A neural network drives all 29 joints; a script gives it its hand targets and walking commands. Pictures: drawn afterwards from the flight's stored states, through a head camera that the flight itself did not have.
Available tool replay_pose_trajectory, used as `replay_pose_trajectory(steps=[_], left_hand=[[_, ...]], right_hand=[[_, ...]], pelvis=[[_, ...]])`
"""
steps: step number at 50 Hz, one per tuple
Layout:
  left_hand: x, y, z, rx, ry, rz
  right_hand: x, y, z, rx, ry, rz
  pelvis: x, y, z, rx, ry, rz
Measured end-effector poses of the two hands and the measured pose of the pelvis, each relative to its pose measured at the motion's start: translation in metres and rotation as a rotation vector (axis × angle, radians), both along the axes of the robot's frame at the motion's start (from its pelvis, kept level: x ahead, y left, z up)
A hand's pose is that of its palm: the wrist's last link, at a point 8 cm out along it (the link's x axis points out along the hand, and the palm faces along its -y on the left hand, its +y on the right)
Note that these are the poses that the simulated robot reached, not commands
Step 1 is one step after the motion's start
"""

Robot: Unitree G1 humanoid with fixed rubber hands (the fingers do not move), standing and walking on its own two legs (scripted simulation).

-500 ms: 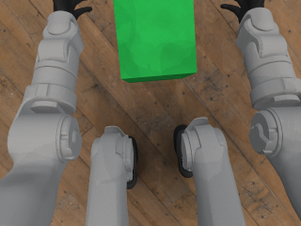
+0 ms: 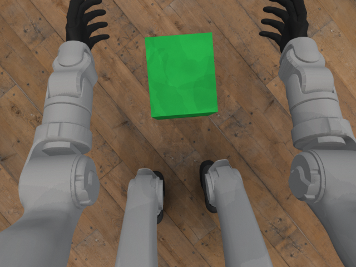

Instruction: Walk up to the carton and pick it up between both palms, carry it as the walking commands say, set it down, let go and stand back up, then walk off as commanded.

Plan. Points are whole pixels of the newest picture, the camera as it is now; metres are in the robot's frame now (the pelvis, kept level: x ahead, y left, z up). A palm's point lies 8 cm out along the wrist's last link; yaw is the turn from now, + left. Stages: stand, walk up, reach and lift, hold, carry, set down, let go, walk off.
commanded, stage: set down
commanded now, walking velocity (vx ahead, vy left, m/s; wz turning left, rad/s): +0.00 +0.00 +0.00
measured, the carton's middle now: (180, 82) +0.53 -0.03 -0.46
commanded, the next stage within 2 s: let go in 0.50 s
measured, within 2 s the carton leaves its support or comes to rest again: neither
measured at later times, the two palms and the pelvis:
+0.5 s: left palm (43, 9) +0.54 +0.16 +0.01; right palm (334, 6) +0.51 -0.22 +0.01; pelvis +0.02 +0.00 +0.12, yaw +0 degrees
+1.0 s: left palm out of the picture +0.39 +0.20 +0.09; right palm out of the picture +0.37 -0.24 +0.10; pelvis +0.07 -0.01 +0.19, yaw -1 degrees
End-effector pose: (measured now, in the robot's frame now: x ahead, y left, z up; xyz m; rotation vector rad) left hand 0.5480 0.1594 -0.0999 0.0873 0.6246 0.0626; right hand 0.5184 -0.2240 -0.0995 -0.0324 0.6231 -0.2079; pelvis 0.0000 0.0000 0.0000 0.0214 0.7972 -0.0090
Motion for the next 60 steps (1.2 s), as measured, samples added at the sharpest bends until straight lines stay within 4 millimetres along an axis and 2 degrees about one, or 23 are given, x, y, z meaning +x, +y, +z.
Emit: replay_pose_trajectory(steps=[11, 18, 23, 29, 33, 36, 41, 47, 60], left_hand=[[-0.002, 0.003, 0.069, -0.006, -0.009, -0.004], [-0.003, 0.002, 0.105, -0.011, -0.005, -0.01], [-0.003, -0.003, 0.115, -0.003, 0.013, -0.026], [-0.014, -0.001, 0.109, 0.041, 0.04, -0.027], [-0.037, 0.006, 0.109, 0.09, 0.058, -0.015], [-0.062, 0.014, 0.117, 0.11, 0.078, -0.017], [-0.101, 0.027, 0.143, 0.104, 0.106, -0.024], [-0.14, 0.037, 0.18, 0.084, 0.114, -0.034], [-0.235, 0.063, 0.228, 0.08, 0.148, -0.017]], right_hand=[[-0.003, 0.001, 0.067, 0.007, -0.007, 0.013], [-0.005, 0.002, 0.101, 0.012, -0.003, 0.019], [-0.004, 0.004, 0.112, 0.002, 0.012, 0.028], [-0.014, 0.004, 0.107, -0.033, 0.05, 0.054], [-0.033, 0.001, 0.108, -0.073, 0.083, 0.099], [-0.054, -0.005, 0.117, -0.099, 0.111, 0.123], [-0.091, -0.015, 0.145, -0.092, 0.143, 0.138], [-0.129, -0.02, 0.182, -0.076, 0.145, 0.143], [-0.227, -0.006, 0.23, -0.063, 0.18, 0.133]], pelvis=[[0.009, -0.002, 0.065, 0.002, -0.014, 0.0], [0.014, -0.004, 0.099, 0.002, -0.03, -0.001], [0.019, -0.005, 0.112, 0.001, -0.032, -0.002], [0.027, -0.005, 0.122, -0.001, -0.037, -0.002], [0.036, -0.006, 0.132, 0.001, -0.054, -0.005], [0.044, -0.007, 0.142, 0.0, -0.081, -0.006], [0.056, -0.008, 0.161, -0.007, -0.158, -0.004], [0.069, -0.007, 0.181, -0.016, -0.284, 0.001], [0.095, 0.001, 0.211, -0.025, -0.586, 0.005]])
